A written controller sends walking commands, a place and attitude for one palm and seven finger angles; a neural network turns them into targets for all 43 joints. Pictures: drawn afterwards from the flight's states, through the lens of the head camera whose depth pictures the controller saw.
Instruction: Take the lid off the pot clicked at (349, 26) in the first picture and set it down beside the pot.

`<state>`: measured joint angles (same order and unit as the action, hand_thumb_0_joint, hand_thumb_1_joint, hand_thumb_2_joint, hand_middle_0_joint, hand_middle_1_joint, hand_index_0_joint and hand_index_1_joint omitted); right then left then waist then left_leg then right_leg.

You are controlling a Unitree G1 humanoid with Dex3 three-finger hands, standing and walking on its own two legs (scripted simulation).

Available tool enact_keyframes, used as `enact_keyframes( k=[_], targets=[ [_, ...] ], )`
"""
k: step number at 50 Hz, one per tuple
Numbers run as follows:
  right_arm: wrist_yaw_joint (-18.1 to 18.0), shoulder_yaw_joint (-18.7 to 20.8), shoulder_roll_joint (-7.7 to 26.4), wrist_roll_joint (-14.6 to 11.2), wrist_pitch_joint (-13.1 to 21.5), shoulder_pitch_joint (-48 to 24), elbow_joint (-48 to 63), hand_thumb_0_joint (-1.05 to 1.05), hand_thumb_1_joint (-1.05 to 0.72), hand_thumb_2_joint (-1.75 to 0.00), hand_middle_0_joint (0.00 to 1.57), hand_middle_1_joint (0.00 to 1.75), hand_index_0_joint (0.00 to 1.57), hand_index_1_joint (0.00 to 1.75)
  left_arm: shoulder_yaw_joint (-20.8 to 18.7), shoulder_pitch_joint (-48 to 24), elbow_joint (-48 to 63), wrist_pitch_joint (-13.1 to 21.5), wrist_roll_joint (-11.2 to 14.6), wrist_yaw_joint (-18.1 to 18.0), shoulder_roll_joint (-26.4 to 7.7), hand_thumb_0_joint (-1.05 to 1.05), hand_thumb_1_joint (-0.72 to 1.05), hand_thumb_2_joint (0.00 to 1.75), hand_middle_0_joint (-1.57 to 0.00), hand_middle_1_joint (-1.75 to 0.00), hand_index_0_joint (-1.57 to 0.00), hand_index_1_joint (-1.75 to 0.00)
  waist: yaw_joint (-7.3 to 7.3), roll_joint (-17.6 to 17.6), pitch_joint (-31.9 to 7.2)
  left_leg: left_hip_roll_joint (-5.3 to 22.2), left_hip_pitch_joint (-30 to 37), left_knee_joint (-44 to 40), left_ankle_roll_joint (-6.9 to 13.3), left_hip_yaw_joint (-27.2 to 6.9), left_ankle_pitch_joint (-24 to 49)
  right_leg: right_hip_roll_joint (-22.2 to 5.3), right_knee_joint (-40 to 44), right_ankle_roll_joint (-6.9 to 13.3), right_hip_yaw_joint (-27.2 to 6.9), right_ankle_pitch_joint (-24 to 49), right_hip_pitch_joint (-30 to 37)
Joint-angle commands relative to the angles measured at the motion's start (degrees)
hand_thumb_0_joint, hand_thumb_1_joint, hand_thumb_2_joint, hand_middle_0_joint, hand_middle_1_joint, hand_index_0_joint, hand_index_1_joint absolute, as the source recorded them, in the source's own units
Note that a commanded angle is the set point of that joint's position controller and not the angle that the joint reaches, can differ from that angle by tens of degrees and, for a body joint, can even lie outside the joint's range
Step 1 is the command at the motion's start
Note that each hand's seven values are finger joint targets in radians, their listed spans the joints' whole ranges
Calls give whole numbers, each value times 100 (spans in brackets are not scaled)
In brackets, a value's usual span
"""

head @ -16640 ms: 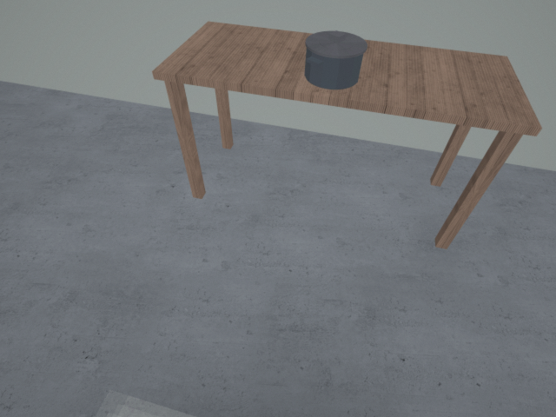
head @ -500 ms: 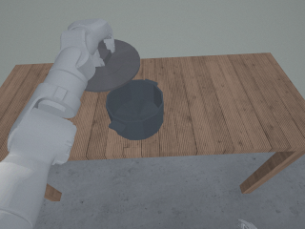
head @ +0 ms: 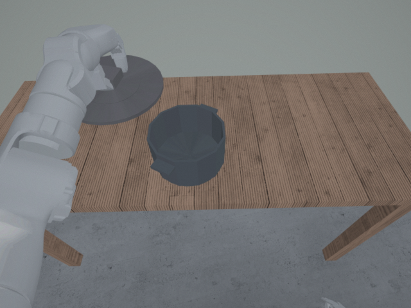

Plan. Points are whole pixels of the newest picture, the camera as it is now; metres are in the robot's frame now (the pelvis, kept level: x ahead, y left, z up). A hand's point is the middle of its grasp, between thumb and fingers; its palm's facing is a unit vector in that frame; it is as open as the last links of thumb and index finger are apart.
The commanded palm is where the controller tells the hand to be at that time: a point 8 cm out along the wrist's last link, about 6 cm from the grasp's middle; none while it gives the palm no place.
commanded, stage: move the lid sideways beside the pot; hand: left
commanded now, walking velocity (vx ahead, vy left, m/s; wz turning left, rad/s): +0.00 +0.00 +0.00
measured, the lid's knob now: (108, 76) +0.52 +0.18 +0.18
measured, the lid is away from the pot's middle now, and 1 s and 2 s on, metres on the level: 0.14 0.25 0.23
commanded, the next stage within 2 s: lower the lid onto the table in 0.92 s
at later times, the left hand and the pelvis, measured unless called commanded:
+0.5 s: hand (71, 73) +0.50 +0.23 +0.20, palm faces -0.29 -0.04 -0.96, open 7.7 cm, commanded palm +0.49 +0.23 +0.27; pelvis +0.00 +0.01 +0.00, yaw +0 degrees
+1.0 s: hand (46, 78) +0.49 +0.28 +0.20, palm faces -0.32 -0.04 -0.95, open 7.7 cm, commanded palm +0.50 +0.26 +0.27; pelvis +0.01 +0.01 +0.00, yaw +1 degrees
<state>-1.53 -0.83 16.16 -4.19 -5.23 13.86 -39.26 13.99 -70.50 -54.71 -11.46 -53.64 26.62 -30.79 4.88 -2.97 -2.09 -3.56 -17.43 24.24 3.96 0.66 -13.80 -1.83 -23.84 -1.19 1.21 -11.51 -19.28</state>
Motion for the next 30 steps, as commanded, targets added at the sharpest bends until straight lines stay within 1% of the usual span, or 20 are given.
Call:
enact_keyframes(
  k=[1, 3, 5, 7, 8, 9, 10, 11, 12, 14, 15, 16, 17, 18, 21, 22, 25, 28, 29, 30],
  targets=[
    [-85, 264, 776, 18, 208, 48, 644, 0, -90, -90, 20, 30, 20, 30, -545, -3871, 1606, 158, -159, -351, -1591, 0, 67, 94, -94, -107, -84, -102, 85, -31, -2881, 159, 1744, 97, -4, -409, 2707, 186, 0, 360, 36, 1923, 661],
    [-84, 287, 841, 30, 157, 172, 593, 0, -90, -90, 20, 30, 20, 30, -711, -3497, 1259, 227, -175, -339, -1824, 0, 67, 94, -94, -107, -84, -102, 79, 128, -2712, 179, 1545, 124, -15, -401, 2731, 177, 45, 376, 31, 1936, 669],
    [-89, 265, 834, -14, 100, 116, 565, 0, -90, -90, 20, 30, 20, 30, -525, -3639, 1184, 205, -162, -286, -1641, 0, 67, 94, -94, -107, -84, -102, 135, 188, -2465, 172, 1403, 49, -4, -361, 2334, 203, 68, 357, 84, 1777, 593],
    [-93, 284, 848, -13, 101, 141, 569, 0, -90, -90, 20, 30, 20, 30, -595, -3589, 1090, 212, -161, -282, -1738, 0, 67, 94, -94, -107, -84, -102, 124, 71, -2462, 171, 1444, 56, 2, -368, 2312, 211, 71, 365, 85, 1681, 507],
    [-84, 290, 893, -2, 94, 196, 566, 0, -90, -90, 20, 30, 20, 30, -716, -3548, 1129, 279, -128, -291, -1945, 0, 67, 94, -94, -107, -84, -102, 103, 44, -2515, 164, 1404, 77, -16, -396, 2374, 185, 60, 392, 74, 1700, 552],
    [-86, 278, 889, -11, 71, 170, 567, 0, -90, -90, 20, 30, 20, 30, -651, -3668, 1132, 286, -172, -290, -1907, 0, 67, 94, -94, -107, -84, -102, 143, 21, -2572, 172, 1468, 53, -19, -395, 2386, 222, 63, 373, 75, 1683, 530],
    [-93, 278, 847, -20, 82, 161, 565, 0, -90, -90, 20, 30, 20, 30, -459, -3828, 1246, 304, -159, -264, -1682, 0, 67, 94, -94, -107, -84, -102, 166, -185, -2585, 175, 1578, 90, -32, -422, 2502, 218, 57, 377, 105, 1662, 423],
    [-95, 296, 842, -22, 92, 226, 525, 0, -90, -90, 20, 30, 20, 30, -422, -3761, 1126, 301, -159, -249, -1610, 0, 67, 94, -94, -107, -84, -102, 187, -155, -2528, 199, 1634, 112, -44, -455, 2558, 240, 66, 369, 130, 1573, 309],
    [-82, 308, 869, -5, 100, 258, 522, 0, -90, -90, 20, 30, 20, 30, -569, -3916, 1385, 344, -176, -258, -1836, 0, 67, 94, -94, -107, -84, -102, 161, -259, -2684, 212, 1740, 118, -60, -472, 2620, 246, 78, 370, 121, 1604, 355],
    [-94, 323, 901, 28, 108, 291, 550, 0, -90, -90, 20, 30, 20, 30, -869, -3868, 1392, 445, -217, -284, -2236, 0, 67, 94, -94, -107, -84, -102, 138, -242, -2869, 195, 1757, 161, -44, -476, 2714, 251, 70, 379, 74, 1706, 495],
    [-118, 297, 883, 7, 94, 296, 543, 0, -90, -90, 20, 30, 20, 30, -903, -3736, 1179, 461, -228, -282, -2276, 0, 67, 94, -94, -107, -84, -102, 122, -113, -2830, 187, 1644, 135, -39, -483, 2634, 251, 54, 382, 95, 1692, 570],
    [-130, 290, 867, -16, 94, 303, 510, 0, -90, -90, 20, 30, 20, 30, -624, -3710, 1056, 458, -183, -242, -1932, 0, 67, 94, -94, -107, -84, -102, 173, -148, -2660, 193, 1640, 112, -40, -458, 2603, 250, 81, 373, 122, 1626, 421],
    [-128, 307, 879, -17, 93, 362, 470, 0, -90, -90, 20, 30, 20, 30, -590, -3638, 981, 447, -134, -222, -1872, 0, 67, 94, -94, -107, -84, -102, 184, -8, -2603, 202, 1596, 115, -27, -450, 2536, 260, 103, 356, 147, 1619, 405],
    [-125, 327, 937, -11, 88, 417, 444, 0, -90, -90, 20, 30, 20, 30, -765, -3551, 896, 487, -130, -230, -2130, 0, 67, 94, -94, -107, -84, -102, 163, 39, -2534, 213, 1482, 128, -28, -429, 2536, 231, 117, 374, 119, 1657, 439],
    [-130, 320, 928, -11, 76, 374, 482, 0, -90, -90, 20, 30, 20, 30, -904, -3735, 1066, 530, -221, -246, -2363, 0, 67, 94, -94, -107, -84, -102, 133, -56, -2698, 212, 1577, 134, -28, -446, 2698, 256, 72, 370, 118, 1753, 519],
    [-123, 317, 912, -3, 80, 345, 525, 0, -90, -90, 20, 30, 20, 30, -872, -3842, 1309, 576, -238, -252, -2366, 0, 67, 94, -94, -107, -84, -102, 117, -285, -2845, 213, 1706, 153, -48, -473, 2858, 250, 70, 376, 100, 1784, 505],
    [-92, 336, 907, 14, 58, 417, 476, 0, -90, -90, 20, 30, 20, 30, -824, -3593, 1042, 610, -277, -225, -2256, 0, 67, 94, -94, -107, -84, -102, 127, -381, -2658, 248, 1758, 251, -92, -516, 3185, 283, 68, 379, 151, 1757, 293],
    [-106, 323, 995, -1, -2, 461, 482, 0, -90, -90, 20, 30, 20, 30, -1125, -3179, 637, 652, -237, -194, -2677, 0, 67, 94, -94, -107, -84, -102, 89, 6, -2555, 211, 1364, 223, -34, -424, 2865, 247, 62, 383, 122, 1847, 529],
    [-100, 303, 989, -13, -33, 411, 523, 0, -90, -90, 20, 30, 20, 30, -1107, -3410, 842, 674, -263, -197, -2761, 0, 67, 94, -94, -107, -84, -102, 95, -71, -2667, 211, 1390, 176, -32, -420, 2899, 262, 53, 370, 111, 1915, 622],
    [-97, 316, 941, -9, -32, 349, 564, 0, -90, -90, 20, 30, 20, 30, -981, -3600, 1145, 692, -271, -174, -2592, 0, 67, 94, -94, -107, -84, -102, 89, -167, -2817, 220, 1559, 226, -31, -467, 3143, 258, 21, 371, 122, 2016, 610]
  ],
)
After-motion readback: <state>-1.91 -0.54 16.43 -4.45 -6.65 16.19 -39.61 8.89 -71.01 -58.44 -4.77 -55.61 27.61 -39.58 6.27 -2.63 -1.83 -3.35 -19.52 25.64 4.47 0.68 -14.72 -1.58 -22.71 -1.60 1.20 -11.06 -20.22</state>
